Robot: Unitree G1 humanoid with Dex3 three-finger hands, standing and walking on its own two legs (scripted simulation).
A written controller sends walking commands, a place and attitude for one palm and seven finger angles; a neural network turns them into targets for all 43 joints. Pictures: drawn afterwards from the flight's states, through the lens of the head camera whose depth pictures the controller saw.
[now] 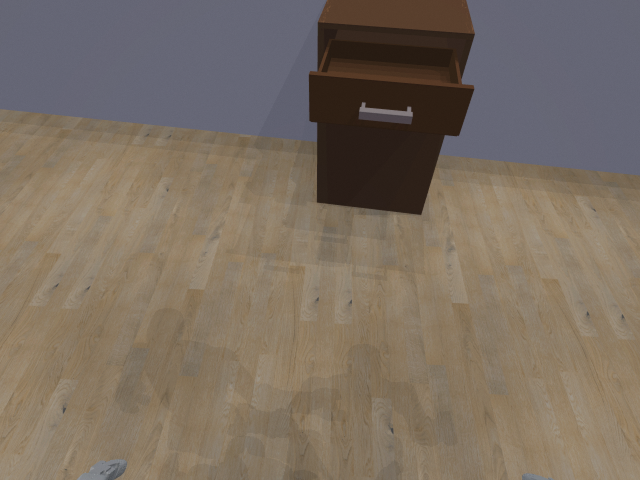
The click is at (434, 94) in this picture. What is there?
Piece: drawer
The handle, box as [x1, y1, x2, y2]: [359, 102, 412, 123]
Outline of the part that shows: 359,110 359,118 361,119 410,123 412,117 410,107 407,106 406,111 366,108 364,106 365,103 362,102 362,105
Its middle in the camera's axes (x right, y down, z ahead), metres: +0.17 -0.34 +1.04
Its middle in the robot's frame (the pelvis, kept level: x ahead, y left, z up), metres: +1.01 -0.12 -0.08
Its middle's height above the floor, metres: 0.69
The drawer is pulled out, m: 0.30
